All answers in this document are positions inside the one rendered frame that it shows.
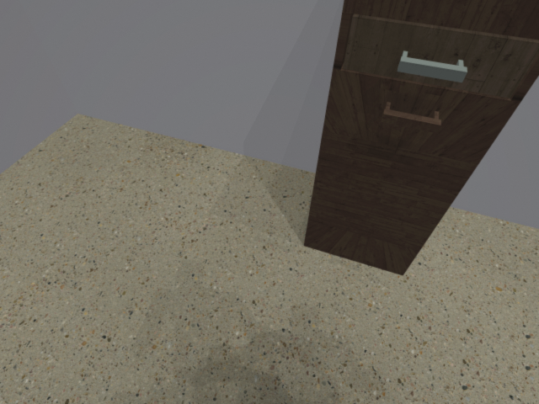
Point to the drawer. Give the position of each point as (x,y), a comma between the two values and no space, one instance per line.
(495,63)

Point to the handle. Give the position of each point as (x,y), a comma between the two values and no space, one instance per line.
(455,73)
(411,120)

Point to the cabinet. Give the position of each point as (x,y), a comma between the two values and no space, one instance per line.
(381,189)

